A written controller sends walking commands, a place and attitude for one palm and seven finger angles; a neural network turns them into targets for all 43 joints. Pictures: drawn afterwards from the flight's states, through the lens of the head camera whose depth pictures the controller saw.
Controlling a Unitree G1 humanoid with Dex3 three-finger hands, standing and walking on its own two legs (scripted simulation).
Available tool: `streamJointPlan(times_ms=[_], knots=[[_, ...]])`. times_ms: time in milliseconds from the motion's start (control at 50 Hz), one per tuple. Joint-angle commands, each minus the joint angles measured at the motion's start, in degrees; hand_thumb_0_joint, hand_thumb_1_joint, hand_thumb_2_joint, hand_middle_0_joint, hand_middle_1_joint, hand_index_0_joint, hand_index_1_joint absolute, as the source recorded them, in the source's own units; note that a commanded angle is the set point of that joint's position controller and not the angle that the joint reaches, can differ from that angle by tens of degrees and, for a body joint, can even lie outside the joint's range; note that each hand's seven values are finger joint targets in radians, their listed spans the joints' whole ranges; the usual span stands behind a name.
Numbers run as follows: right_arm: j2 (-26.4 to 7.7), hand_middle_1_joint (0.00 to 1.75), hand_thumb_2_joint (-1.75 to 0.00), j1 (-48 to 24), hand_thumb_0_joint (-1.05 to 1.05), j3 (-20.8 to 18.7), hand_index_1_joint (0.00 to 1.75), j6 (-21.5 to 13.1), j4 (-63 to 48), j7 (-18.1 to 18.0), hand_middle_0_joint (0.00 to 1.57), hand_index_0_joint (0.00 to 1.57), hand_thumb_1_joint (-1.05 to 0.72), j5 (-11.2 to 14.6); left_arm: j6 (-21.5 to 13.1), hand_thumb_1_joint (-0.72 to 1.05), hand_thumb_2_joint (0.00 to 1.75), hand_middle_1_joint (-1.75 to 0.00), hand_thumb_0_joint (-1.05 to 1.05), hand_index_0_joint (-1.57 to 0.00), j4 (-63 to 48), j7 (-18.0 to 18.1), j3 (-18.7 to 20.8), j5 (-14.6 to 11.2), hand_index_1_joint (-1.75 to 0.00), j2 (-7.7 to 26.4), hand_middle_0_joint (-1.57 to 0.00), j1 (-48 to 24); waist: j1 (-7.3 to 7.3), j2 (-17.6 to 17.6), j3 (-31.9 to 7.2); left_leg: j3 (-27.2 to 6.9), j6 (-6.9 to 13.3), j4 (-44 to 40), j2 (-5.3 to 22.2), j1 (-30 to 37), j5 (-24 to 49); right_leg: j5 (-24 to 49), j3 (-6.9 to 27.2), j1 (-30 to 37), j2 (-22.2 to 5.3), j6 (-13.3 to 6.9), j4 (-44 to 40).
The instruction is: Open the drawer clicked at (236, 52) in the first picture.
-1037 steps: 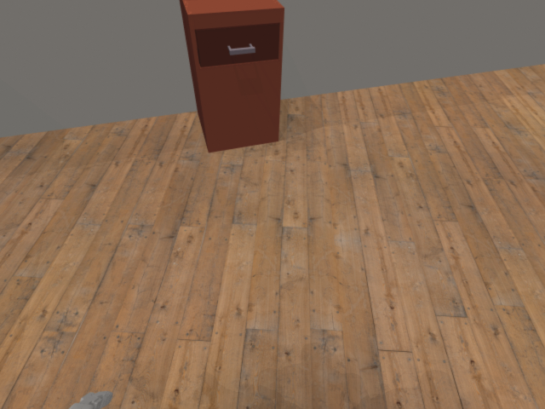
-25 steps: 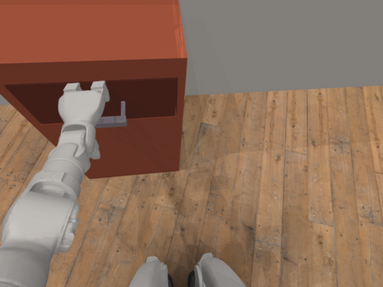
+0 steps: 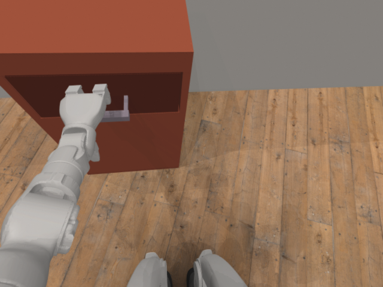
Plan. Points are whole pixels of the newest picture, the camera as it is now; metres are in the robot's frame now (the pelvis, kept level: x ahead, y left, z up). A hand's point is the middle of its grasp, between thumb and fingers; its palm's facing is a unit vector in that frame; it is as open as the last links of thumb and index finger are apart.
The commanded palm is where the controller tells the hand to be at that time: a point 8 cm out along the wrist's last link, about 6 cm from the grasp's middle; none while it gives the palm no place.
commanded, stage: lower the fingers behind the handle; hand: left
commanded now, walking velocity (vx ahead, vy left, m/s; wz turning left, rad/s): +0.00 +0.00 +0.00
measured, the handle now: (105, 108) +0.55 +0.18 -0.08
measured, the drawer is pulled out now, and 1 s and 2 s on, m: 0.00 0.00 0.00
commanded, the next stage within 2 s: lift the fingers back up to retry in 1.32 s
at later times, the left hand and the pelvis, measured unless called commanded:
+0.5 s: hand (99, 120) +0.51 +0.19 -0.07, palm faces -0.08 -0.01 -1.00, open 13.8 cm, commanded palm +0.49 +0.17 -0.02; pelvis -0.01 +0.00 -0.03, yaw -1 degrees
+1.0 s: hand (100, 124) +0.50 +0.19 -0.08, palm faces -0.01 +0.01 -1.00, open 13.8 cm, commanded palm +0.48 +0.17 -0.05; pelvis -0.04 -0.01 -0.06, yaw -2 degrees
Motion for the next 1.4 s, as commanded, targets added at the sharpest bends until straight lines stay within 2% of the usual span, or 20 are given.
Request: streamJointPlan(times_ms=[0, 80, 140, 200, 240, 260, 280, 340, 460, 560, 620, 720, 780, 860, 900, 960, 1080, 1100, 1260, 1380], knots=[[-10.5, 0.30, -0.90, 9.6, 0.00, -3.7, 0.30, -0.7, -1.1, -1.0, 0.20, 0.20, -0.90, -1.0, -2.9, -0.50, 0.30, -1.20, 0.00, -0.30, -11.4, 4.6, 3.4, 2.1, -1.20, 9.4, -0.30, -26.2, -2.39, 8.4, -26.7, -9.3, -5.5, -2.6, 3.9, 28.6, 30.1, 15.9, 3.5, -1.6, -1.2, 1.3, -2.8], [-10.6, 0.30, -0.90, 9.6, 0.00, -3.6, 0.30, 0.0, -2.0, -0.1, 0.20, 0.20, -0.90, -1.7, 0.5, -0.50, 0.30, -1.20, 0.00, -0.30, -9.1, 9.0, 5.5, 2.7, -1.20, 9.8, -0.30, -25.3, -1.26, 8.1, -28.8, -9.4, -5.9, -1.4, 4.0, 26.9, 32.2, 16.5, 2.8, -1.5, -1.1, 1.3, -0.8], [-11.1, 0.30, -0.90, 9.4, 0.00, -3.2, 0.30, 0.4, -2.1, 0.3, 0.20, 0.20, -0.90, -1.7, 4.4, -0.50, 0.30, -1.20, 0.00, -0.30, -6.1, 10.6, 6.8, 2.6, -1.20, 12.0, -0.30, -26.8, -1.72, 6.6, -29.0, -8.7, -5.5, -1.1, 3.8, 23.7, 30.2, 17.2, 2.9, 0.1, -1.2, 1.6, -0.2], [-11.4, 0.30, -0.90, 9.7, 0.00, -3.0, 0.30, 0.1, -2.4, 0.5, 0.20, 0.20, -0.90, -1.2, 6.5, -0.50, 0.30, -1.20, 0.00, -0.30, -6.6, 10.0, 6.8, 2.6, -1.20, 14.1, -0.30, -29.3, -2.01, 5.9, -32.7, -7.9, -4.8, -0.7, 3.5, 22.6, 28.8, 18.7, 3.3, 3.3, -1.2, 1.9, -0.3], [-11.4, 0.30, -0.90, 10.2, 0.00, -3.0, 0.30, -0.4, -2.5, 0.3, 0.20, 0.20, -0.90, -1.1, 6.4, -0.50, 0.30, -1.20, 0.00, -0.30, -8.6, 8.3, 5.1, 1.6, -1.20, 12.7, -0.30, -31.5, -3.21, 6.0, -34.7, -8.3, -4.5, -0.6, 3.5, 23.6, 28.6, 19.5, 3.5, 4.2, -1.3, 2.1, -0.4], [-11.4, 0.30, -0.90, 10.5, 0.00, -3.2, 0.30, -0.6, -2.5, 0.2, 0.20, 0.20, -0.90, -0.9, 5.6, -0.50, 0.30, -1.20, 0.00, -0.30, -10.8, 7.6, 5.8, 1.7, -1.20, 13.8, -0.30, -31.9, -2.59, 7.0, -36.9, -8.6, -4.6, -0.5, 3.7, 25.2, 29.4, 19.8, 3.6, 4.2, -1.3, 2.2, -0.2], [-11.4, 0.30, -0.90, 10.6, 0.00, -3.1, 0.30, -0.5, -2.3, 0.3, 0.20, 0.20, -0.90, -0.8, 6.0, -0.50, 0.30, -1.20, 0.00, -0.30, -8.4, 6.8, 5.6, 1.4, -1.20, 13.1, -0.30, -28.5, -2.02, 7.1, -35.9, -8.6, -4.7, -0.7, 3.5, 25.4, 29.4, 19.4, 3.4, 4.2, -1.2, 2.0, -0.4], [-11.3, 0.30, -0.90, 10.7, 0.00, -2.4, 0.30, -0.5, -1.6, -0.1, 0.20, 0.20, -0.90, -0.6, 6.6, -0.50, 0.30, -1.20, 0.00, -0.30, -4.0, 5.0, 3.7, 1.1, -1.20, 11.5, -0.30, -27.5, -3.56, 4.3, -28.3, -8.1, -3.9, -1.0, 3.4, 20.3, 24.4, 16.3, 3.4, 2.1, -1.2, 2.1, -1.1], [-10.9, 0.30, -0.90, 10.1, 0.00, -1.8, 0.30, -1.4, -2.3, -0.5, 0.20, 0.20, -0.90, -0.7, 4.0, -0.50, 0.30, -1.20, 0.00, -0.30, -3.1, 2.9, 3.5, 1.1, -1.20, 12.0, -0.30, -24.3, -3.10, 4.2, -25.2, -6.1, -2.8, 0.9, 2.8, 13.0, 20.0, 15.2, 4.5, 2.1, -1.2, 1.9, -0.1], [-10.8, 0.30, -0.90, 10.3, 0.00, -1.9, 0.30, -1.6, -2.8, -0.4, 0.20, 0.20, -0.90, -0.6, 2.6, -0.50, 0.30, -1.20, 0.00, -0.30, -4.3, 2.6, 3.7, 1.5, -1.20, 11.8, -0.30, -20.9, -2.01, 3.3, -25.9, -5.8, -2.8, 2.4, 2.8, 10.4, 20.3, 16.9, 4.8, 2.7, -1.2, 1.8, 1.6], [-10.8, 0.30, -0.90, 10.2, 0.00, -2.2, 0.30, -1.7, -2.7, -0.3, 0.20, 0.20, -0.90, -0.6, 2.8, -0.50, 0.30, -1.20, 0.00, -0.30, -4.2, 3.1, 2.6, 1.2, -1.20, 9.9, -0.30, -21.5, -2.75, 2.8, -25.1, -5.8, -2.7, 3.0, 2.9, 9.6, 18.7, 15.2, 4.7, 1.1, -1.2, 1.9, 1.8], [-11.0, 0.30, -0.90, 10.3, 0.00, -2.0, 0.30, -1.9, -2.6, -0.2, 0.20, 0.20, -0.90, -0.5, 3.7, -0.50, 0.30, -1.20, 0.00, -0.30, -3.8, 3.6, 4.4, 0.7, -1.20, 12.7, -0.30, -22.0, -2.03, 2.7, -27.6, -5.3, -2.5, 4.3, 2.6, 6.8, 17.4, 15.1, 5.1, 2.1, -1.3, 2.0, 3.2], [-11.1, 0.30, -0.90, 10.0, 0.00, -1.9, 0.30, -2.0, -2.4, -0.1, 0.20, 0.20, -0.90, -0.5, 4.7, -0.50, 0.30, -1.20, 0.00, -0.30, -2.3, 3.6, 2.9, 0.9, -1.20, 11.4, -0.30, -23.6, -3.19, 2.6, -25.1, -5.4, -2.5, 5.0, 2.7, 5.3, 15.2, 12.6, 4.8, -0.8, -1.3, 2.1, 3.4], [-11.2, 0.30, -0.90, 9.6, 0.00, -1.4, 0.30, -2.3, -2.9, -0.3, 0.20, 0.20, -0.90, -0.3, 5.7, -0.50, 0.30, -1.20, 0.00, -0.30, -1.1, 2.8, 4.1, 0.8, -1.20, 14.1, -0.30, -23.9, -3.02, 2.1, -26.3, -4.6, -2.1, 6.1, 2.4, 1.7, 13.7, 13.0, 5.5, 1.1, -1.5, 2.3, 4.3], [-11.1, 0.30, -0.90, 9.4, 0.00, -1.3, 0.30, -2.5, -3.3, -0.2, 0.20, 0.20, -0.90, -0.3, 5.9, -0.50, 0.30, -1.20, 0.00, -0.30, -1.6, 2.0, 3.4, 0.5, -1.20, 13.0, -0.30, -22.9, -2.58, 3.3, -27.0, -4.5, -2.3, 6.2, 2.3, 2.1, 13.4, 12.7, 5.4, 0.9, -1.5, 2.2, 4.5], [-11.2, 0.30, -0.90, 9.2, 0.00, -0.9, 0.30, -2.3, -3.9, -0.5, 0.20, 0.20, -0.90, 0.0, 5.9, -0.50, 0.30, -1.20, 0.00, -0.30, -2.7, 0.9, 5.8, 0.2, -1.20, 16.6, -0.30, -21.3, -1.58, 1.6, -28.3, -4.0, -2.0, 6.5, 2.2, 0.6, 13.2, 13.8, 6.1, 3.8, -1.6, 2.4, 4.6], [-10.8, 0.30, -0.90, 8.8, 0.00, -0.5, 0.30, -2.9, -4.3, -1.1, 0.20, 0.20, -0.90, 0.6, 5.0, -0.50, 0.30, -1.20, 0.00, -0.30, -3.0, -0.5, 4.0, -0.1, -1.20, 15.7, -0.30, -23.1, -2.53, 1.4, -25.1, -3.9, -1.7, 6.6, 2.2, -2.9, 8.4, 9.1, 6.6, 2.2, -1.8, 2.6, 4.0], [-11.0, 0.30, -0.90, 9.0, 0.00, -0.5, 0.30, -3.0, -4.2, -1.1, 0.20, 0.20, -0.90, 0.5, 4.8, -0.50, 0.30, -1.20, 0.00, -0.30, -2.8, -0.5, 5.6, -0.2, -1.20, 17.7, -0.30, -22.6, -2.07, 0.2, -25.3, -3.8, -1.7, 6.8, 2.1, -3.8, 8.0, 8.6, 6.8, 2.8, -1.8, 2.6, 4.1], [-11.2, 0.30, -0.90, 9.8, 0.00, -0.6, 0.30, -3.3, -3.9, -1.2, 0.20, 0.20, -0.90, 0.6, 4.4, -0.50, 0.30, -1.20, 0.00, -0.30, -2.4, -0.2, 4.5, 0.4, -1.20, 16.6, -0.30, -24.6, -2.94, 0.2, -25.5, -4.5, -1.7, 7.2, 2.3, -3.1, 8.2, 7.6, 6.1, 0.0, -1.7, 2.5, 4.8], [-11.3, 0.30, -0.90, 10.2, 0.00, -0.5, 0.30, -3.1, -3.8, -1.2, 0.20, 0.20, -0.90, 0.6, 5.0, -0.50, 0.30, -1.20, 0.00, -0.30, -3.1, 0.0, 5.8, 0.5, -1.20, 18.6, -0.30, -24.5, -2.05, 2.0, -26.7, -4.6, -1.9, 7.0, 2.4, -1.9, 9.3, 8.4, 6.1, 0.3, -1.6, 2.4, 5.0]])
